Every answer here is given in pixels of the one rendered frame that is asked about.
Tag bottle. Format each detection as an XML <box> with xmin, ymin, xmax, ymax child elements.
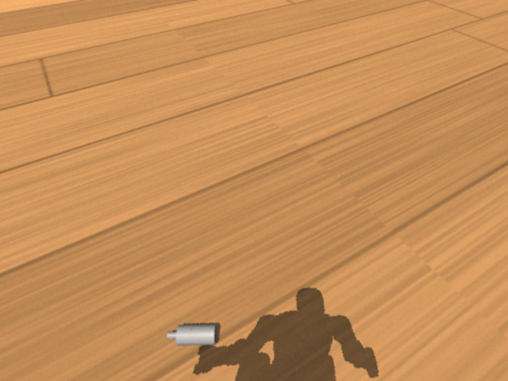
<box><xmin>167</xmin><ymin>324</ymin><xmax>217</xmax><ymax>345</ymax></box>

